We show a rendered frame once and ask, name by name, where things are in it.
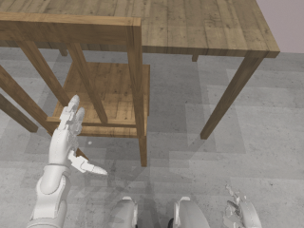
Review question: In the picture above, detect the robot left hand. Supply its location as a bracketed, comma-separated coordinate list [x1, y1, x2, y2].
[48, 95, 108, 177]

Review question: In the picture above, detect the robot right shin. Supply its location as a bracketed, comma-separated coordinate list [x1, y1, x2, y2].
[173, 197, 190, 228]

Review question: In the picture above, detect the robot right hand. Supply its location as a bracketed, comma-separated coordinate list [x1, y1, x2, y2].
[223, 184, 262, 228]

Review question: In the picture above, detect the robot right thigh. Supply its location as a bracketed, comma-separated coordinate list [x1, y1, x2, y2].
[174, 199, 210, 228]

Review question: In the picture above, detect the table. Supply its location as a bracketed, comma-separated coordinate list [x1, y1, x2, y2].
[0, 0, 280, 140]

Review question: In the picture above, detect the robot left forearm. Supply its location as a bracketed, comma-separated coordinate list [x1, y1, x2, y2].
[26, 163, 72, 228]

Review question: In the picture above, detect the chair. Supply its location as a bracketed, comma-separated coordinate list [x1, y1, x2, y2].
[0, 11, 150, 167]

